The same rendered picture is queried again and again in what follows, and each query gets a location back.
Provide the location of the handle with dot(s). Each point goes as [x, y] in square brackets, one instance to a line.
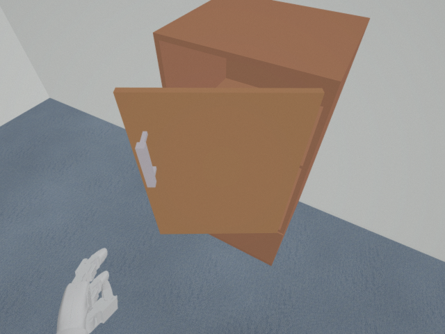
[148, 170]

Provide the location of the cupboard door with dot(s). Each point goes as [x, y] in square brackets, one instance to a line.
[226, 158]

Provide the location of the robot left hand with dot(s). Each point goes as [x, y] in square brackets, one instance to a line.
[79, 306]

